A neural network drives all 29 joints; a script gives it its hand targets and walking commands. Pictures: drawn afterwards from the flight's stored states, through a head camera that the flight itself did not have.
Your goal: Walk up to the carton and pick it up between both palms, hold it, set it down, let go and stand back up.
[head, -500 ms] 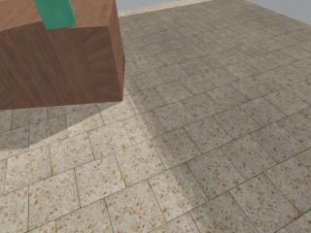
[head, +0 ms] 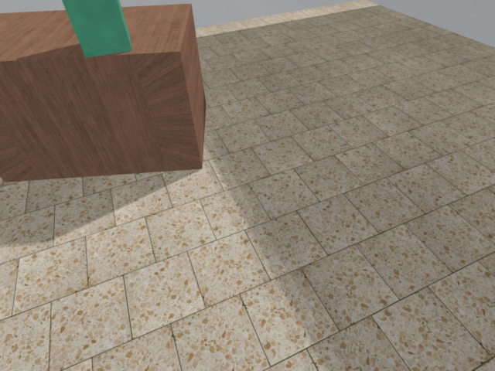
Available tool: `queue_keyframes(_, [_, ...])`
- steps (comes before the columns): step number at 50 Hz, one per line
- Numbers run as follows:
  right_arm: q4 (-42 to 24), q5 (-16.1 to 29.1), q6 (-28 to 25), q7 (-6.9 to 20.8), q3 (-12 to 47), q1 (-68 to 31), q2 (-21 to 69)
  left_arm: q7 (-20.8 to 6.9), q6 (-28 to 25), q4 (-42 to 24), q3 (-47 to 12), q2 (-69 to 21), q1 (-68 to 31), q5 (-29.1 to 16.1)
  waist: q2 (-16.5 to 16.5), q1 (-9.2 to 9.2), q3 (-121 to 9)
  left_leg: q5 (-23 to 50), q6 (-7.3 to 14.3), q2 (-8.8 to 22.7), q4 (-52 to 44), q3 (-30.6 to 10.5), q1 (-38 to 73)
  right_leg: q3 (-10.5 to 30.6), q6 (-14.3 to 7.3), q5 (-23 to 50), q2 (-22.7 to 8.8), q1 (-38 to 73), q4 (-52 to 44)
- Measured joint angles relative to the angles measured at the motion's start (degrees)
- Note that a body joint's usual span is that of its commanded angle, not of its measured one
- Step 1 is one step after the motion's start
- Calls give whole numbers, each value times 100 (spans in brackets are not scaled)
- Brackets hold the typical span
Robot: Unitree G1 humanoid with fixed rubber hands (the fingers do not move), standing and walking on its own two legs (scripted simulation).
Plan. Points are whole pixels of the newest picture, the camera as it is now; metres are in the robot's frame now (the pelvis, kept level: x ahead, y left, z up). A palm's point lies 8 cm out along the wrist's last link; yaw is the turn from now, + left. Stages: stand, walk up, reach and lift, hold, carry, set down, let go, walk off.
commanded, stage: walk up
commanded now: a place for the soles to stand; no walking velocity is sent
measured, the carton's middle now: (98, 17) +1.51 +0.70 +0.07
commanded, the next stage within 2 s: none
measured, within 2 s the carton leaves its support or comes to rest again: neither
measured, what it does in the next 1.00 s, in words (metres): walks ahead: left foot, then right foot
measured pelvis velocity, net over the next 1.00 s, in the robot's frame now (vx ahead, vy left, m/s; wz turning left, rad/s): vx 0.34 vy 0.22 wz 0.11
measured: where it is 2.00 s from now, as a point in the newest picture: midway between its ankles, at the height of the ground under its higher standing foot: (165, 269)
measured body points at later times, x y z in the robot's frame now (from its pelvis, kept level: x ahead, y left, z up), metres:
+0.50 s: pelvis +0.13 +0.15 -0.01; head +0.12 +0.16 +0.44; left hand +0.26 +0.42 -0.11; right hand +0.12 -0.13 -0.13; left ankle +0.13 +0.25 -0.73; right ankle +0.21 +0.03 -0.68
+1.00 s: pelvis +0.34 +0.22 +0.00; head +0.35 +0.21 +0.45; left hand +0.34 +0.51 -0.11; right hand +0.49 -0.03 -0.11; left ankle +0.47 +0.41 -0.69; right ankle +0.32 +0.05 -0.73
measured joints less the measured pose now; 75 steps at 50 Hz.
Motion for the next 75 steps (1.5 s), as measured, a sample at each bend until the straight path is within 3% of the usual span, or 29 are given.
queue_keyframes(2, [-47, -73, 74, 85, -96, 77, -101, 76, -76, 49, 39, 14, 119, 87, 66, 85, -33, 118, -65, 7, 924, -106, -472, -43, -109, -1, -72, 67, -64])
queue_keyframes(5, [-105, -58, 91, 185, -222, 85, -242, 152, -139, 208, 88, 81, 292, 128, 167, 209, -16, 423, -197, 151, 1467, -260, -1034, -71, -65, 65, -223, 281, -290])
queue_keyframes(8, [-188, -12, 70, 294, -327, 35, -278, 147, -185, 376, 161, 222, 415, 106, 183, 290, 0, 645, -269, 371, 1198, -362, -1314, -99, 18, 63, -410, 488, -397])
queue_keyframes(12, [-355, 71, -63, 350, -375, -17, -180, 81, -144, 508, 291, 454, 480, 79, 8, 314, 0, 1010, -168, 550, 193, -222, -1024, -69, 40, -404, -733, 600, -46])
queue_keyframes(14, [-508, 85, -254, 292, -359, 72, -228, 53, -73, 502, 306, 506, 504, 76, -56, 238, -15, 1288, -144, 453, -157, -107, -715, 29, -130, -979, -892, 374, 765])
queue_keyframes(15, [-527, 70, -333, 228, -325, 75, -226, 41, -16, 498, 302, 514, 469, 55, -125, 178, 39, 1305, -197, 373, 161, -20, -789, 201, -148, -1247, -864, 105, 1543])
queue_keyframes(17, [-400, 80, -357, 121, -186, 92, -176, 11, 123, 438, 256, 488, 389, -17, -204, 102, 65, 934, -166, 341, 551, 193, -735, 372, -77, -1306, -569, -516, 2966])
queue_keyframes(20, [-80, 112, -279, 20, -30, 213, -57, -55, 167, 216, 193, 423, 126, -91, -247, -68, 82, 758, 23, 303, 250, 374, -304, -129, 27, -784, -365, -1257, 3742])
queue_keyframes(24, [248, 83, -276, -44, 23, 496, 0, -180, 36, -166, 182, 286, -210, -158, -213, -308, 91, 932, 70, 167, -534, 480, 337, -619, 126, -298, -376, -1651, 2852])
queue_keyframes(29, [495, 108, -249, -20, -48, 761, -98, -233, -51, -511, 156, 79, -540, -223, 27, -513, 110, 862, 108, 34, -1098, 489, 920, -704, 114, 413, -414, -1487, 1201])
queue_keyframes(33, [545, 152, -228, 49, -67, 884, -128, -165, -130, -696, 183, 23, -647, -174, 134, -578, 129, 435, 13, 45, -950, 489, 1214, -847, 6, 825, -298, -909, 211])
queue_keyframes(35, [513, 158, -198, 56, -47, 917, -104, -67, -221, -807, 155, 33, -710, -53, 222, -507, 213, 114, 11, 170, -113, 352, 993, -936, -56, 922, -199, -755, 260])
queue_keyframes(39, [304, 9, 87, 82, -10, 705, -118, 147, -214, -725, 9, -11, -522, 16, 295, -273, 338, 254, -123, 37, 2519, -138, -201, -1034, -22, 337, -327, -448, 630])
queue_keyframes(41, [144, -1, 120, 129, -76, 489, -169, 185, -217, -537, -25, -23, -319, 5, 359, -173, 384, 580, -212, 129, 2881, -200, -748, -1080, 59, 291, -412, -131, 420])
queue_keyframes(45, [-199, 66, 54, 279, -201, 26, -228, 175, -302, -116, -20, 60, 61, 12, 422, 25, 445, 1049, -323, 464, 2184, -378, -1526, -1189, 149, 265, -558, 434, -82])
queue_keyframes(49, [-402, 106, -71, 409, -242, -350, -138, 136, -339, 152, 60, 268, 316, 10, 276, 219, 436, 1578, -235, 718, 668, -417, -1643, -1287, 218, 77, -769, 845, -333])
queue_keyframes(52, [-477, 96, -185, 437, -258, -508, -84, 106, -311, 219, 113, 377, 482, 11, 131, 360, 378, 1865, -102, 675, -87, -261, -1326, -1315, 303, -230, -995, 1065, -255])
queue_keyframes(54, [-591, 87, -289, 408, -255, -501, -99, 83, -233, 217, 120, 413, 630, 28, 58, 395, 272, 1768, 7, 523, -461, -117, -921, -1278, 230, -592, -1190, 1058, 99])
queue_keyframes(56, [-663, 60, -417, 296, -235, -541, -102, 37, -112, 194, 118, 423, 656, 13, -48, 304, 342, 1826, -88, 342, -78, -44, -951, -937, 51, -951, -1350, 665, 1292])
queue_keyframes(58, [-609, 122, -415, 160, -109, -541, -47, -13, 54, 119, 104, 415, 576, -56, -117, 215, 423, 1396, -89, 292, 275, 21, -897, -411, 24, -1054, -1027, 26, 2735])
queue_keyframes(61, [-460, 153, -334, 26, 6, -371, 50, -48, 96, -87, 88, 380, 345, -120, -222, 66, 491, 1247, -29, 221, 3, 126, -481, -377, 50, -564, -688, -828, 3743])
queue_keyframes(64, [-288, 132, -303, -12, -2, -90, 69, -90, 17, -308, 76, 283, 137, -141, -247, -93, 468, 1231, 65, 109, -427, 216, -47, -576, 141, -319, -584, -1352, 3391])
queue_keyframes(68, [-55, 109, -289, -21, -29, 230, 5, -140, -20, -501, 59, 135, -109, -170, -147, -318, 390, 1142, 134, -22, -844, 277, 409, -773, 195, -59, -535, -1588, 2124])
queue_keyframes(72, [99, 128, -245, 15, -55, 441, -90, -150, -79, -617, 77, 12, -278, -154, 6, -479, 340, 831, 94, -82, -881, 329, 756, -888, 108, 572, -436, -1339, 815])
queue_keyframes(75, [156, 137, -191, 66, -54, 615, -142, -95, -178, -788, 99, 1, -265, -113, 140, -458, 269, 277, 29, -13, -363, 315, 817, -961, -49, 972, -253, -881, 234])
